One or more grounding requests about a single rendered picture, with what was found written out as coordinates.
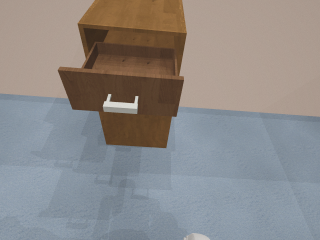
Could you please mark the cabinet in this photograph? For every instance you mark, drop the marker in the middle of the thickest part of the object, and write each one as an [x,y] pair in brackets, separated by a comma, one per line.
[154,23]

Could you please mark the drawer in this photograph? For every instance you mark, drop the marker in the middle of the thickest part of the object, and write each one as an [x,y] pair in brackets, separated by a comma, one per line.
[126,71]

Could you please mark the handle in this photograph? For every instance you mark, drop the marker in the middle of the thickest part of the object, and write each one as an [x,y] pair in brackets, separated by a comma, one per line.
[120,107]

